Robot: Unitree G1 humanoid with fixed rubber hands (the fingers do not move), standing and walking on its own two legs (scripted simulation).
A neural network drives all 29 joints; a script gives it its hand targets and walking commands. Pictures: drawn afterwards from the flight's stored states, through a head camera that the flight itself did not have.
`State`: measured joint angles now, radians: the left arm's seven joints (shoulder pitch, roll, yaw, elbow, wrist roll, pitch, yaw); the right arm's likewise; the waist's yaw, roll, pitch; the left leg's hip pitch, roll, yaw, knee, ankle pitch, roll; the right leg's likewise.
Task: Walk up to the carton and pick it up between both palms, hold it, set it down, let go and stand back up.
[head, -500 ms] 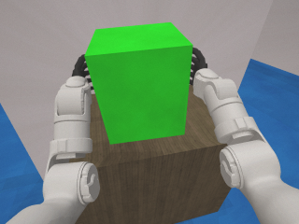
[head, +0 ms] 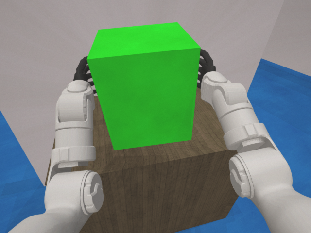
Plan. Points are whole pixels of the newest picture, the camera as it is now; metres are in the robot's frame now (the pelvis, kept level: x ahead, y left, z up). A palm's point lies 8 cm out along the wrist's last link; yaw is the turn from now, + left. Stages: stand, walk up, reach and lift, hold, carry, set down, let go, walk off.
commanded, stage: hold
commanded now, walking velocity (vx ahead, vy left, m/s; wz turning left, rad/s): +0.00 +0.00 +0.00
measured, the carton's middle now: (145, 85) +0.42 +0.01 +0.24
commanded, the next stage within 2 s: none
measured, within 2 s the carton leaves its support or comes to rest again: neither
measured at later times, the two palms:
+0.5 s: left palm (76, 79) +0.36 +0.16 +0.29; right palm (210, 77) +0.35 -0.14 +0.29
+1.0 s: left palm (78, 81) +0.37 +0.16 +0.28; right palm (208, 76) +0.36 -0.14 +0.29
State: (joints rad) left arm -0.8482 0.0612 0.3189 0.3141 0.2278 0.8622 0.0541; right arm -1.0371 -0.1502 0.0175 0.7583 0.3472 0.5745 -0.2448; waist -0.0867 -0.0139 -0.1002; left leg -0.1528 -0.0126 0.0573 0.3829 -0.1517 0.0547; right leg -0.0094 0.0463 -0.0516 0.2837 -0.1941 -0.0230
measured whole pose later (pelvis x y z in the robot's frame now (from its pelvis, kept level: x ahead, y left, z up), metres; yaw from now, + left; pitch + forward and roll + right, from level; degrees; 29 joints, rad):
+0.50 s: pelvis -0.01 +0.00 +0.00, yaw -1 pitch -7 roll -1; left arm -0.92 0.08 0.35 0.40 0.29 0.85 0.00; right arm -1.05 -0.10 -0.05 0.78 0.27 0.58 -0.25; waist -0.07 -0.02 -0.10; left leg -0.11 -0.01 0.08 0.35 -0.13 0.06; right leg 0.01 0.05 -0.03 0.29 -0.18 -0.03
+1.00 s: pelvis -0.01 -0.01 +0.00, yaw +0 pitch -5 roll -1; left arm -0.94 0.11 0.32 0.49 0.25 0.80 0.02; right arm -1.08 -0.12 -0.04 0.86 0.29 0.53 -0.24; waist -0.07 -0.04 -0.12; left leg -0.14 -0.01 0.06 0.35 -0.12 0.05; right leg -0.01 0.05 -0.05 0.27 -0.17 -0.03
